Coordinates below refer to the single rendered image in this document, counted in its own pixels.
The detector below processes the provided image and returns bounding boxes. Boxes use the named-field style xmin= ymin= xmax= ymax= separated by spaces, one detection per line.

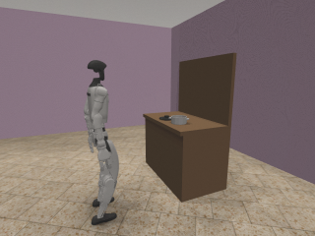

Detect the table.
xmin=143 ymin=52 xmax=237 ymax=203

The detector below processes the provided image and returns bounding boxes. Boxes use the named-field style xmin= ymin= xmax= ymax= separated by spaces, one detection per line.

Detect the left robot forearm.
xmin=84 ymin=113 xmax=94 ymax=136

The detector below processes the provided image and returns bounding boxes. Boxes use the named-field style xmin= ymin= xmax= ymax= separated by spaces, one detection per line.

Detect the robot right upper arm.
xmin=91 ymin=87 xmax=107 ymax=120

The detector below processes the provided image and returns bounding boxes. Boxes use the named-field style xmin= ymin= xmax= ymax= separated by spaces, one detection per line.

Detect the right robot foot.
xmin=92 ymin=212 xmax=117 ymax=225

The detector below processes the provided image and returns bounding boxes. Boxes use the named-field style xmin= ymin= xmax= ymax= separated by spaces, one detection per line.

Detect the robot left upper arm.
xmin=84 ymin=97 xmax=90 ymax=116

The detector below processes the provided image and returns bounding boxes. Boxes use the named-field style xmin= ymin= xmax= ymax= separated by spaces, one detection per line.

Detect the left robot hand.
xmin=88 ymin=136 xmax=99 ymax=153

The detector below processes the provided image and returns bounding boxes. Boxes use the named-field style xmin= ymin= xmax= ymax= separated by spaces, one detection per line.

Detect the right robot forearm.
xmin=93 ymin=114 xmax=106 ymax=149

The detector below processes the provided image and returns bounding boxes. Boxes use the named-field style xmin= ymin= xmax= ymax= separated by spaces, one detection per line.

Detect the humanoid robot head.
xmin=88 ymin=60 xmax=106 ymax=88

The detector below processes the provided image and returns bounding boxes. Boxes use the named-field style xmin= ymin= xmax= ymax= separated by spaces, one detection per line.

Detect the lid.
xmin=159 ymin=116 xmax=171 ymax=121

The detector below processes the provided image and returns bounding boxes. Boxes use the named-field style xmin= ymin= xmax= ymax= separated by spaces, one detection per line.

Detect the right robot hand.
xmin=97 ymin=148 xmax=112 ymax=171

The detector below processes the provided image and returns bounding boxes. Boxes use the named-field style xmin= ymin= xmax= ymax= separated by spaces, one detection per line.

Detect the pot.
xmin=169 ymin=115 xmax=189 ymax=125

